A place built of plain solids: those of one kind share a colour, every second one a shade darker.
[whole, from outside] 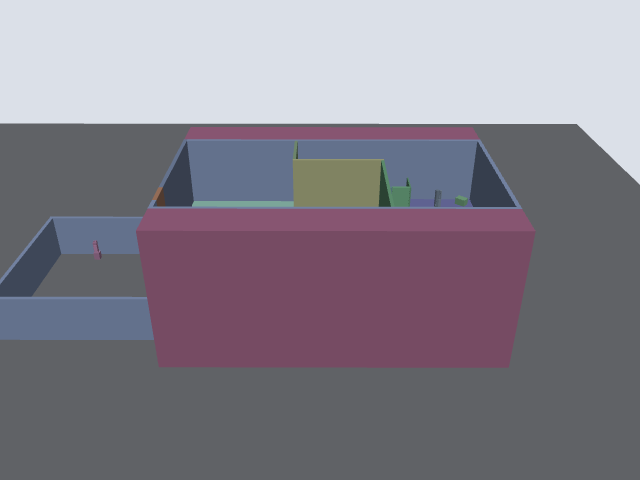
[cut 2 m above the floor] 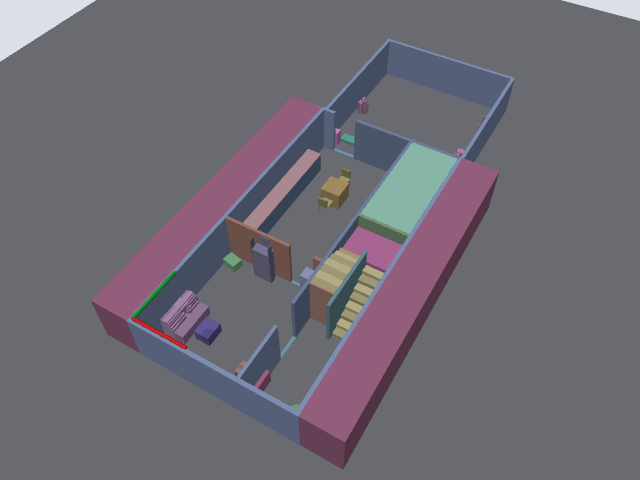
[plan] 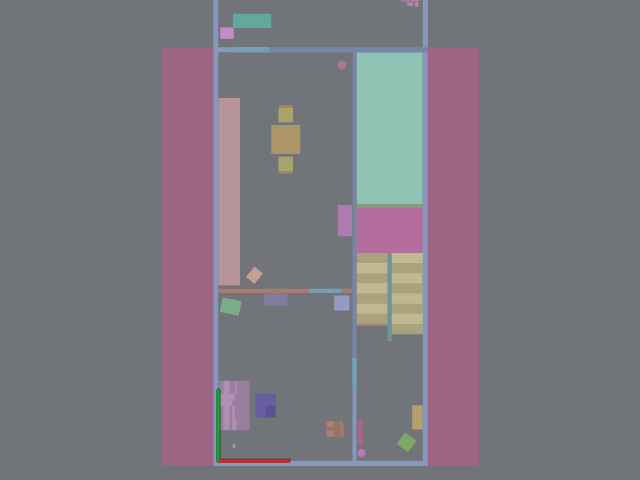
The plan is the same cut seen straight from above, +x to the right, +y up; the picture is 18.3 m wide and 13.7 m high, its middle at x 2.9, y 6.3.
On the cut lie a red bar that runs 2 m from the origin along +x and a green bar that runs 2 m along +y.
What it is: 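A terraced town house, two up and two down, 5.8 m between the party walls, 11.7 m deep; a hall 0.88 m wide; a stair of 17 risers of 161 mm on goings of 290 mm, 0.88 m wide, straight between the party wall and the hall's partition, up a first flight to a half landing at the back, then back toward the front up a second flight beside it, a wall between them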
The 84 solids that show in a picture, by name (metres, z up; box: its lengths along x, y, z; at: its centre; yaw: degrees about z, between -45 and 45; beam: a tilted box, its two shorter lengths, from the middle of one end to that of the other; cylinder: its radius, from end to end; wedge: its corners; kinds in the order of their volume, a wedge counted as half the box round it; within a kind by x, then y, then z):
{
 "neighbour_1": {"box": [1.46, 11.93, 5.38], "at": [-0.87, 5.83, 2.64]},
 "neighbour_2": {"box": [1.46, 11.93, 5.38], "at": [6.7, 5.83, 2.64]},
 "wall_1": {"box": [0.15, 11.95, 5.38], "at": [-0.07, 5.83, 2.64]},
 "wall_2": {"box": [0.15, 6.3, 1.85], "at": [-0.07, 14.8, 0.88]},
 "wall_3": {"box": [0.63, 0.15, 5.38], "at": [0.16, 11.73, 2.64]},
 "wall_4": {"box": [6.13, 0.15, 5.38], "at": [2.92, -0.07, 2.64]},
 "wall_5": {"box": [6.13, 0.15, 1.85], "at": [2.92, 17.88, 0.88]},
 "wall_6": {"box": [4.53, 0.15, 5.38], "at": [3.72, 11.73, 2.64]},
 "wall_7": {"box": [0.12, 2.0, 2.68], "at": [3.88, 1.0, 1.29]},
 "wall_8": {"box": [0.12, 8.72, 2.68], "at": [3.88, 7.29, 1.29]},
 "wall_9": {"box": [0.15, 11.95, 5.38], "at": [5.91, 5.83, 2.64]},
 "wall_10": {"box": [0.15, 6.3, 1.85], "at": [5.91, 14.8, 0.88]},
 "behind_landing_1": {"box": [1.89, 4.33, 2.68], "at": [4.89, 9.49, 1.29]},
 "tread_1": {"box": [0.88, 0.29, 2.62], "at": [4.39, 4.05, 1.26]},
 "tread_2": {"box": [0.88, 0.29, 2.46], "at": [4.39, 4.34, 1.18]},
 "tread_3": {"box": [0.88, 0.29, 2.3], "at": [4.39, 4.63, 1.1]},
 "tread_4": {"box": [0.88, 0.29, 2.14], "at": [4.39, 4.92, 1.02]},
 "tread_5": {"box": [0.88, 0.29, 1.98], "at": [4.39, 5.21, 0.94]},
 "tread_6": {"box": [0.88, 0.29, 1.82], "at": [4.39, 5.5, 0.86]},
 "tread_7": {"box": [0.88, 0.29, 1.66], "at": [4.39, 5.79, 0.78]},
 "tread_8": {"box": [0.88, 0.29, 0.21], "at": [5.39, 3.76, 0.06]},
 "tread_9": {"box": [0.88, 0.29, 0.37], "at": [5.39, 4.05, 0.14]},
 "tread_10": {"box": [0.88, 0.29, 0.53], "at": [5.39, 4.34, 0.22]},
 "tread_11": {"box": [0.88, 0.29, 0.69], "at": [5.39, 4.63, 0.3]},
 "tread_12": {"box": [0.88, 0.29, 0.85], "at": [5.39, 4.92, 0.38]},
 "tread_13": {"box": [0.88, 0.29, 1.01], "at": [5.39, 5.21, 0.46]},
 "tread_14": {"box": [0.88, 0.29, 1.17], "at": [5.39, 5.5, 0.54]},
 "tread_15": {"box": [0.88, 0.29, 1.34], "at": [5.39, 5.79, 0.62]},
 "half_landing_1": {"box": [1.89, 1.28, 1.5], "at": [4.89, 6.57, 0.7]},
 "kitchen_run_units_1": {"box": [0.6, 5.34, 0.91], "at": [0.3, 7.68, 0.41]},
 "upper_floor_1": {"box": [5.85, 2.73, 0.1], "at": [2.92, 1.36, 2.68]},
 "slotfit_sofa_1": {"box": [0.38, 0.7, 0.85], "at": [0.21, 1.22, 0.37]},
 "slotfit_sofa_2": {"box": [0.38, 0.35, 0.85], "at": [0.21, 1.75, 0.37]},
 "slotfit_sofa_3": {"box": [0.38, 0.36, 0.85], "at": [0.21, 2.1, 0.37]},
 "slotfit_sofa_4": {"box": [0.4, 0.6, 0.8], "at": [0.22, 1.17, 0.35]},
 "slotfit_sofa_5": {"box": [0.17, 1.41, 0.9], "at": [0.23, 1.58, 0.4]},
 "slotfit_sofa_6": {"box": [0.17, 0.7, 0.7], "at": [0.38, 1.22, 0.3]},
 "slotfit_sofa_7": {"box": [0.2, 0.33, 0.59], "at": [0.42, 1.03, 0.25]},
 "slotfit_sofa_8": {"box": [0.57, 1.41, 0.48], "at": [0.6, 1.58, 0.19]},
 "upper_back_wall_1": {"box": [3.94, 0.12, 2.7], "at": [1.97, 3.96, 3.98]},
 "landing_end_wall_1": {"box": [1.89, 0.12, 5.38], "at": [4.89, 7.27, 2.64]},
 "stair_spine_1": {"box": [0.12, 2.52, 3.78], "at": [4.89, 4.67, 1.84]},
 "upper_partition_1": {"box": [0.12, 3.43, 2.7], "at": [3.88, 5.62, 3.98]},
 "kitchen_wall_1": {"box": [2.59, 0.12, 2.68], "at": [1.29, 4.85, 1.29]},
 "kitchen_wall_2": {"box": [0.3, 0.12, 2.68], "at": [3.67, 4.85, 1.29]},
 "kitchen_table_1": {"box": [0.83, 0.83, 0.8], "at": [1.92, 9.17, 0.35]},
 "back_wall_over_door_1": {"box": [0.99, 0.15, 2.74], "at": [0.96, 11.73, 3.96]},
 "slotfit_storage_1": {"box": [0.025, 0.18, 1.99], "at": [1.28, 4.51, 0.94]},
 "slotfit_storage_2": {"box": [0.2, 0.025, 1.99], "at": [1.55, 4.77, 0.94]},
 "slotfit_storage_3": {"box": [0.68, 0.34, 1.53], "at": [1.63, 4.59, 0.72]},
 "slotfit_storage_4": {"box": [0.04, 0.18, 1.99], "at": [1.99, 4.51, 0.94]},
 "slotfit_kitchen_wall_table_1": {"box": [0.41, 0.89, 0.81], "at": [3.61, 6.85, 0.35]},
 "own_floor_lamp_1": {"box": [0.43, 0.43, 1.53], "at": [3.52, 4.5, 0.72]},
 "slotfit_low_table_1": {"box": [0.29, 0.34, 0.49], "at": [1.21, 1.4, 0.19]},
 "slotfit_low_table_2": {"box": [0.58, 0.35, 0.49], "at": [1.35, 1.75, 0.19]},
 "slotfit_low_table_3": {"box": [0.29, 0.34, 0.49], "at": [1.5, 1.4, 0.19]},
 "slotfit_chair_1": {"box": [0.2, 0.17, 0.56], "at": [3.19, 0.77, 0.23]},
 "slotfit_chair_2": {"box": [0.2, 0.17, 0.56], "at": [3.19, 1.04, 0.23]},
 "slotfit_chair_3": {"box": [0.37, 0.42, 0.51], "at": [3.26, 0.89, 0.2]},
 "slotfit_chair_4": {"box": [0.2, 0.23, 0.56], "at": [3.39, 0.79, 0.23]},
 "slotfit_chair_5": {"box": [0.2, 0.23, 0.56], "at": [3.39, 1.02, 0.23]},
 "guard_1": {"box": [0.12, 0.7, 1.1], "at": [4.89, 3.06, 3.18]},
 "guard_2": {"box": [1.0, 0.06, 1.1], "at": [5.33, 2.68, 3.18]},
 "top_riser_1": {"box": [0.88, 0.06, 2.78], "at": [4.39, 3.88, 1.34]},
 "box_cardboard_1": {"box": [0.55, 0.42, 0.39], "at": [0.35, 4.4, 0.15], "yaw": -12.0},
 "box_cardboard_2": {"box": [0.31, 0.43, 0.33], "at": [5.38, 0.45, 2.84], "yaw": -40.8},
 "kitchen_run_worktop_1": {"box": [0.62, 5.34, 0.04], "at": [0.31, 7.68, 0.88]},
 "shoe_rack_1": {"box": [0.3, 0.7, 0.5], "at": [5.68, 1.24, 0.2]},
 "yard_step_1": {"box": [1.09, 0.41, 0.2], "at": [0.96, 12.55, 0.05]},
 "own_bin_1": {"box": [0.39, 0.32, 0.68], "at": [0.24, 12.2, 0.29]},
 "clutter_hall_1": {"box": [0.41, 0.41, 0.43], "at": [5.37, 0.53, 0.16], "yaw": -36.6},
 "radiator_1": {"box": [0.14, 0.7, 0.6], "at": [4.05, 0.8, 0.42]},
 "clutter_kitchen_1": {"box": [0.31, 0.38, 0.32], "at": [1.03, 5.3, 0.11], "yaw": -39.8},
 "side_chair_1": {"box": [0.38, 0.08, 0.38], "at": [1.92, 8.23, 0.65]},
 "side_chair_2": {"box": [0.42, 0.42, 0.04], "at": [1.92, 8.47, 0.43]},
 "side_chair_3": {"box": [0.42, 0.42, 0.04], "at": [1.92, 9.87, 0.43]},
 "side_chair_4": {"box": [0.38, 0.08, 0.38], "at": [1.92, 10.11, 0.65]},
 "threshold_1": {"box": [0.97, 0.16, 0.08], "at": [0.96, 11.73, -0.01]},
 "threshold_2": {"box": [0.94, 0.13, 0.07], "at": [3.06, 4.85, -0.01]},
 "threshold_3": {"box": [0.13, 0.93, 0.07], "at": [3.88, 2.47, -0.01]},
 "clutter_upper_1": {"cylinder": 0.08, "from": [4.29, 1.7, 2.68], "to": [4.29, 1.7, 3.87]},
 "umbrella_stand_1": {"cylinder": 0.12, "from": [4.08, 0.22, 0.0], "to": [4.08, 0.22, 0.5]},
 "own_bin_waste_kitchen_1": {"cylinder": 0.12, "from": [3.53, 11.29, -0.05], "to": [3.53, 11.29, 0.3]},
 "own_plant_yard_1": {"box": [0.1, 0.25, 0.37], "at": [5.41, 16.05, 0.14]}
}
